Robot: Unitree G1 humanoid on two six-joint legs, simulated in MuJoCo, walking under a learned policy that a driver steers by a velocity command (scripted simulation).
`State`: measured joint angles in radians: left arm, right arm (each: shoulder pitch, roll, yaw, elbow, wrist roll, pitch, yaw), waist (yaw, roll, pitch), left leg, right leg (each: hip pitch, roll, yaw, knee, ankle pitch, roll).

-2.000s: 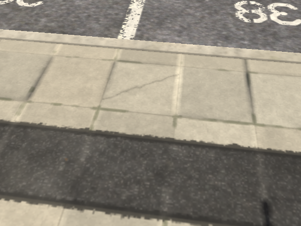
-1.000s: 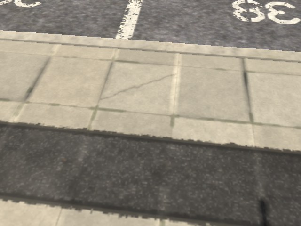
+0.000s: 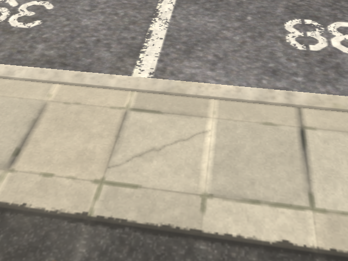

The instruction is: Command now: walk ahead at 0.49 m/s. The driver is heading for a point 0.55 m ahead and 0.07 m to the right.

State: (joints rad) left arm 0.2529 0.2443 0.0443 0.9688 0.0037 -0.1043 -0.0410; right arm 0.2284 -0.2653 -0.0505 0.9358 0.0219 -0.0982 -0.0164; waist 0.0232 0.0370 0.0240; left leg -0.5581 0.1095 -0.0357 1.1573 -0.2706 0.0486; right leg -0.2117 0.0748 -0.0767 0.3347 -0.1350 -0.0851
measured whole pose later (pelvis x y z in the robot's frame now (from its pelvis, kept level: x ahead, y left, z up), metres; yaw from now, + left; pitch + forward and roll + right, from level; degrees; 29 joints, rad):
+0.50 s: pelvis +0.29 +0.07 +0.00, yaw -3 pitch +1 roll +0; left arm 0.30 0.27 0.06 0.97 -0.04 -0.08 0.01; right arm 0.17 -0.24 -0.05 0.89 -0.01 -0.11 0.02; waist 0.00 -0.04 0.03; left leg -0.29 -0.01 0.11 0.42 -0.16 0.05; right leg -0.46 -0.06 0.05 1.16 -0.33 -0.05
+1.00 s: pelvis +0.50 +0.01 -0.01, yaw -10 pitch +2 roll +0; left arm 0.10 0.21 0.04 0.87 0.02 -0.04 -0.01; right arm 0.18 -0.26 -0.05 0.97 0.01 -0.03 -0.03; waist -0.01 0.02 0.05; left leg -0.40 0.06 -0.01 1.04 -0.55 -0.05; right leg -0.42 0.04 -0.04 0.48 -0.10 -0.07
